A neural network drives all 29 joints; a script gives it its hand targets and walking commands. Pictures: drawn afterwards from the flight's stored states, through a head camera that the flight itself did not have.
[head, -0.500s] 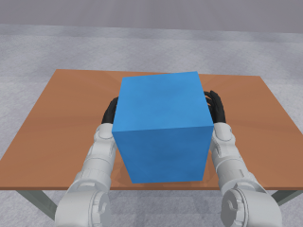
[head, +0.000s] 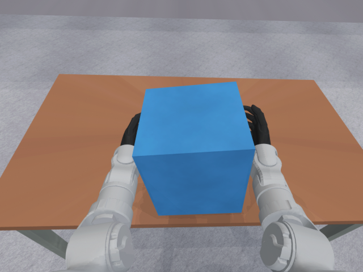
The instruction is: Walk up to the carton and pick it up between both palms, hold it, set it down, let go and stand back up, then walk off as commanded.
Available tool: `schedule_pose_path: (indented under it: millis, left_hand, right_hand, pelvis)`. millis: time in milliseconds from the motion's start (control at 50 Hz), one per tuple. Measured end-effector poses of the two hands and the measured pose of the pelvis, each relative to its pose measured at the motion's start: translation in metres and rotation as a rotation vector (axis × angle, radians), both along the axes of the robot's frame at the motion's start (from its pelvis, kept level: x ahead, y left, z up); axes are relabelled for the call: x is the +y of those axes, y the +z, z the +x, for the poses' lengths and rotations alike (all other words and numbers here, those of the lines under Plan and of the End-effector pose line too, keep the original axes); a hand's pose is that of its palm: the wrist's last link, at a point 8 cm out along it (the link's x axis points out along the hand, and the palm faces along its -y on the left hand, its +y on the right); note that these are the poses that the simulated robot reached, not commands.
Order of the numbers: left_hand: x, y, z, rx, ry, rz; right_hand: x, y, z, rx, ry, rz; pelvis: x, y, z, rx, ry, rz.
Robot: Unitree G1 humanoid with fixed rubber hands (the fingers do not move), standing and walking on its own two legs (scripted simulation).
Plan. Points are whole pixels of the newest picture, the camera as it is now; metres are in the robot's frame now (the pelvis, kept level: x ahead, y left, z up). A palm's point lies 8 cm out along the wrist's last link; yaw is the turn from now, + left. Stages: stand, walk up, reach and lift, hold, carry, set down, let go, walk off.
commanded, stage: set down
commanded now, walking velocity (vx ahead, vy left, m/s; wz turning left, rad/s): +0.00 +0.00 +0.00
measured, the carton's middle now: (194, 152) +0.39 -0.02 +0.04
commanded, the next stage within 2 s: none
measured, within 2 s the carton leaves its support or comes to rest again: rests again in 1.34 s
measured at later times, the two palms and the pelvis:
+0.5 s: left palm (136, 145) +0.42 +0.13 +0.03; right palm (256, 144) +0.40 -0.17 +0.05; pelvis +0.01 -0.01 +0.00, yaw +0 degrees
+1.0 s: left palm (134, 146) +0.41 +0.13 +0.03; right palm (255, 147) +0.40 -0.17 +0.05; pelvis +0.00 +0.00 +0.00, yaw -1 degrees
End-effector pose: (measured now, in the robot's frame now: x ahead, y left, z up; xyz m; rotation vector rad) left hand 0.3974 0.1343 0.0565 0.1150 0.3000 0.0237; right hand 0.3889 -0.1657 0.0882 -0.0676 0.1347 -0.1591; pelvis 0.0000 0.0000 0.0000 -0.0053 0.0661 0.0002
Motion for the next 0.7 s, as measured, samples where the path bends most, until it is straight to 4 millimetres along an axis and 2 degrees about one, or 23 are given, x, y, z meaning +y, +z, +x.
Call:
schedule_pose_path:
  millis: [300, 500, 700]
  left_hand:
    - [-0.002, -0.025, 0.012, 0.006, 0.007, -0.012]
    - [-0.009, -0.028, 0.018, -0.037, 0.019, -0.012]
    - [-0.007, -0.030, 0.016, -0.053, 0.018, -0.025]
  right_hand:
    - [-0.001, -0.026, 0.012, 0.009, -0.002, -0.022]
    - [-0.009, -0.037, 0.015, 0.000, -0.004, -0.021]
    - [-0.007, -0.036, 0.012, -0.016, -0.007, -0.020]
  pelvis:
    - [-0.001, -0.001, 0.007, 0.076, -0.001, 0.000]
    - [-0.008, -0.001, 0.009, 0.111, -0.006, 0.003]
    - [-0.007, -0.001, 0.007, 0.110, -0.006, 0.001]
